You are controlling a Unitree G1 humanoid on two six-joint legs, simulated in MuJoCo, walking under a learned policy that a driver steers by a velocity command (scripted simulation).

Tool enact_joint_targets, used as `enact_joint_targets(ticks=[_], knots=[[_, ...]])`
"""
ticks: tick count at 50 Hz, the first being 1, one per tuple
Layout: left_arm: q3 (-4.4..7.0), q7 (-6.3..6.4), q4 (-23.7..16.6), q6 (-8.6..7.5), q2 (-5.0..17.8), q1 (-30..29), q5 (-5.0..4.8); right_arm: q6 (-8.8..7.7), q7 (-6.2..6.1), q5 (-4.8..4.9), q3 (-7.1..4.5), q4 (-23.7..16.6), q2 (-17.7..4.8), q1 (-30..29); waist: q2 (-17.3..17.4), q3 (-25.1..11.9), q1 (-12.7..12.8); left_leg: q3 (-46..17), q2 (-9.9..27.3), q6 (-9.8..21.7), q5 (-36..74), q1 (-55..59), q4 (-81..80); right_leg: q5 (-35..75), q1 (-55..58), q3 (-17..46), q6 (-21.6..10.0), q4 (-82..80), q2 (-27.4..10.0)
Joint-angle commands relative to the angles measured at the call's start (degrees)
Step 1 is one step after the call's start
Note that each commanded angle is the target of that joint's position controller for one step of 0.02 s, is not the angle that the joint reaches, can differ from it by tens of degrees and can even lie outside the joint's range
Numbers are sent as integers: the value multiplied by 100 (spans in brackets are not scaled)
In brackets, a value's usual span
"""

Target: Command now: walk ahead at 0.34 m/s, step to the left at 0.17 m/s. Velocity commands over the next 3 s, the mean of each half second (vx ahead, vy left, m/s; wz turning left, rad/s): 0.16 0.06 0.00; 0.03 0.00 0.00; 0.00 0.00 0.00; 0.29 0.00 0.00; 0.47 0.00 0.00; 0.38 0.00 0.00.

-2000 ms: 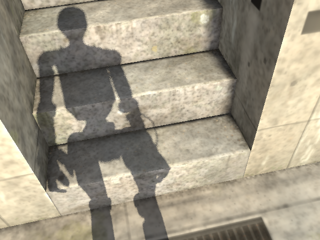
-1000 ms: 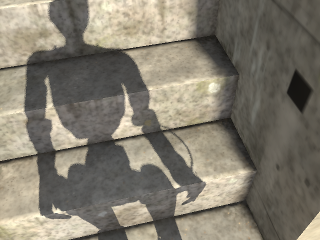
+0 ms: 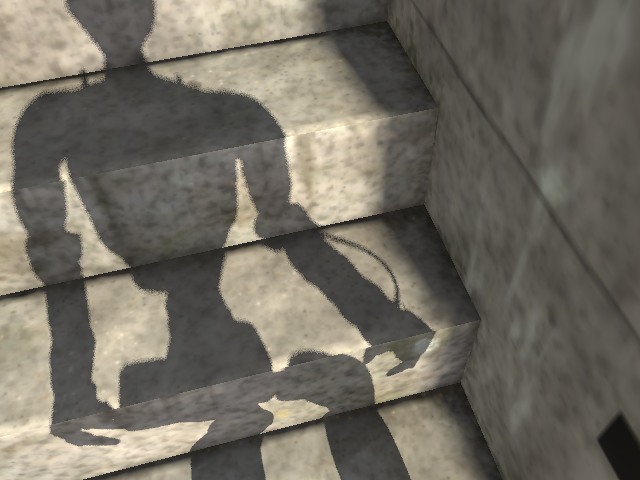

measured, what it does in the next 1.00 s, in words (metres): climbs: left foot 0.24 m higher, then left foot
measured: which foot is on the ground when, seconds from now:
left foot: up 0.00-0.34, down 0.36-0.42, up 0.44-0.50, down 0.52-0.84, up 0.86-1.00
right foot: down 0.00-0.44, up 0.46-0.70, down 0.72-0.76, up 0.78-0.86, down 0.88-1.00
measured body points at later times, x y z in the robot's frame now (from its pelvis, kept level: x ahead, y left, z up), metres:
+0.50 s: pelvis +0.10 +0.12 +0.08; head +0.16 +0.17 +0.53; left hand +0.08 +0.37 -0.08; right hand +0.37 +0.00 +0.02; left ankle +0.01 +0.22 -0.59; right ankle +0.06 -0.09 -0.61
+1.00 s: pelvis +0.22 +0.16 +0.09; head +0.30 +0.17 +0.54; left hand +0.25 +0.43 -0.05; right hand +0.49 -0.08 +0.04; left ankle +0.11 +0.31 -0.19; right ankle +0.08 +0.06 -0.65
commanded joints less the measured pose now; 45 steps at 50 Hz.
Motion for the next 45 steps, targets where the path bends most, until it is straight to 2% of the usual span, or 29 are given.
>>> enact_joint_targets(ticks=[1, 2, 5, 8, 10, 12, 16, 18, 20, 21, 22, 23, 24, 25, 26, 27, 28, 29, 30, 31, 32, 34, 37, 39, 41, 42, 43, 44, 45], knots=[[-165, -181, 67, -494, -195, -256, 8, 24, -282, 41, 200, -401, 501, 599, -465, 196, -493, -421, 170, -19, -64, -1092, 403, 1350, 440, 1431, -514, -2887, -1102], [-177, -204, 49, -597, -118, -289, -46, 47, -315, 99, 189, -451, 418, 521, -479, 213, -487, -463, 258, -60, 27, -804, -286, 1842, 313, 1116, -470, -3073, -1096], [-171, -196, 150, -848, 160, 203, -147, 110, -311, -10, 52, -171, 206, 829, -508, -282, -369, 218, 243, -152, 187, -167, -725, 3624, 936, 741, -897, -3404, -1308], [99, -123, 372, -718, 578, 1206, -166, 117, -338, -105, 68, -426, 577, 154, -1199, -253, 199, 160, 441, -105, -1072, -2141, 668, 2801, 2980, 1198, -1011, -3679, -1622], [92, -139, 495, -667, 265, 1588, -70, 74, -190, -192, 57, -609, 693, -552, -1264, -103, 429, 210, 665, -53, -1225, -2638, 975, 1729, 3442, 1314, -1022, -3781, -1573], [197, -124, 468, -722, 435, 1669, -87, 42, -81, -181, 92, -925, 817, -1088, -1117, 82, 543, 445, 999, -120, -1551, -3188, 853, 1449, 3741, 1493, -1061, -4068, -1774], [246, -18, 357, -766, 497, 1361, -25, -28, -78, -15, 68, -1095, 778, -1006, -1358, -75, 445, 481, 1614, -176, -1866, -2586, -351, 2341, 3670, 1417, -1024, -4285, -1943], [298, 41, 196, -606, 655, 1416, -112, -47, 53, -50, 256, -1564, 989, -1374, -1746, -380, 636, 373, 1884, 19, -2639, -1952, -2173, 2051, 3643, 1082, -671, -4327, -1401], [367, 86, 3, -365, 617, 1445, 72, -214, 88, 43, 291, -1712, 932, -1682, -930, -782, 889, 190, 1721, 127, -3114, -535, -4071, 3121, 3464, 634, -496, -3704, -1048], [363, 7, -116, -221, 540, 1500, 126, -355, 84, 205, 267, -1651, 855, -1491, -407, -1235, 880, 332, 1395, 133, -3079, 573, -5253, 3829, 3326, 561, -468, -2926, -861], [433, -177, -256, -82, 727, 1476, 100, -555, 52, 443, 179, -1457, 784, -671, 81, -1746, 538, -37, 1412, 114, -1562, 2733, -6937, 3806, 2576, 489, -193, -1745, -764], [499, -410, -643, -15, 836, 1193, 102, -571, 7, 584, 29, -1179, 427, -151, 1000, -2102, 365, -571, 1791, 188, -244, 4871, -7369, 1406, 866, 629, 69, -486, -429], [386, -581, -738, -90, 597, 705, -36, -494, -50, 495, -109, -437, 102, 860, 1585, -1474, 144, 561, 1317, -240, 1818, 5267, -8735, 59, 269, 753, -17, 25, -7], [425, -483, -638, -91, 640, 336, -82, -400, -235, 280, -96, -275, 193, 820, 942, -365, -77, 748, 1400, -322, 2413, 4626, -11616, -390, 808, 1114, -371, 424, 202], [470, -392, -610, -86, 545, 734, -291, -322, -303, -114, -18, -144, 86, 356, 731, 464, 210, 972, 1689, -613, 2778, 5428, -12433, -1404, -161, 1293, -419, 1392, 632], [358, -369, -711, -47, 60, 1369, -377, -248, -235, -254, -50, -17, -331, 199, 900, 514, 977, 1175, 2009, -903, 7973, 6573, -9355, -2013, -2028, 1142, -310, 3042, 1045], [352, -491, -780, -112, -31, 1924, -374, -273, -308, -56, -173, 44, -638, 830, 1054, -744, 747, 923, 3071, -220, 10852, 7432, -7687, -1835, -2428, 1474, 32, 3865, 1004], [391, -550, -780, -69, 402, 1107, -399, -288, -314, 108, -265, -225, -767, 820, 716, -1532, 29, 965, 2941, 652, 6929, 6946, -8421, -829, -1937, 1295, 363, 3995, 618], [409, -525, -967, -8, 464, 640, -320, -382, -259, 98, -141, -346, -377, 247, 1101, -1252, 53, 766, 2795, 887, 5131, 6297, -8699, -541, -1780, 1346, 597, 3658, 508], [453, -534, -995, 61, 563, 270, -238, -448, -291, 136, 24, -268, -5, 67, 1101, -864, -5, 870, 2565, 872, 5617, 6010, -8822, -341, -1799, 1074, 627, 3540, 678], [454, -543, -1181, 114, 572, -56, -201, -488, -396, 192, 74, -258, -35, 89, 1232, -543, 22, 964, 2546, 767, 6307, 5968, -8948, -215, -1846, 1001, 606, 3204, 683], [489, -417, -1414, 239, 577, -281, -47, -613, -578, 156, -23, -250, -297, 165, 1136, -279, 9, 913, 2631, 710, 6930, 5964, -9199, -583, -1914, 808, 310, 3574, 894], [502, -342, -1588, 311, 554, 63, 42, -715, -538, 164, -159, -232, -657, -61, 761, -204, 475, 1186, 2521, 634, 6817, 5765, -9385, -896, -1876, 1068, -16, 3829, 1038], [434, -349, -1625, 236, 609, 314, 72, -652, -490, 238, -224, -335, -845, -429, 505, -396, 825, 1492, 2016, 161, 7875, 6100, -8891, -641, -1113, 874, -137, 1591, 958], [448, -452, -1468, 61, 859, 777, -125, -607, -341, 326, -312, -688, -1054, -802, 360, -1151, 1120, 1638, 1485, -213, 8874, 6545, -7239, 1452, 767, 323, -28, -2819, 905], [485, -531, -1106, 44, 950, 1591, -169, -565, -314, 563, -408, -860, -1161, -889, 451, -1539, 1596, 1509, 1068, -342, 7547, 6575, -5479, 3303, 1960, 444, -117, -5153, 687], [519, -680, -588, 84, 956, 1966, -98, -478, -297, 722, -486, -1066, -1137, -957, -626, -1142, 1792, 1457, 322, -478, 2131, 4828, -3476, 5704, 3461, 752, -572, -6892, 281], [457, -700, -383, 27, 1014, 948, 166, -463, -244, 541, -494, -1163, -665, -219, -1987, -97, 739, 1242, -301, -547, -3828, 1711, -631, 7094, 4341, 903, -947, -6585, -541], [425, -643, -450, -262, 1473, 1268, 409, -556, -300, 546, -324, -1471, 73, -450, -2173, -463, 805, 249, -1134, -525, -5322, -1311, 1945, 12917, 6423, 1019, -1412, -3671, -1393]])
Next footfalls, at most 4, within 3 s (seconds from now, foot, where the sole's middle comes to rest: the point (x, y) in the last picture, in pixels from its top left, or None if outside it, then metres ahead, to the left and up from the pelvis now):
0.36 left None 0.13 0.22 -0.46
0.52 left None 0.02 0.24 -0.70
0.72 right None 0.15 0.03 -0.52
0.88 right None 0.12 0.06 -0.70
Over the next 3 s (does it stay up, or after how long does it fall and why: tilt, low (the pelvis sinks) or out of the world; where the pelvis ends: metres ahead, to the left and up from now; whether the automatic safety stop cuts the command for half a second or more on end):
stays up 0.60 0.20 0.51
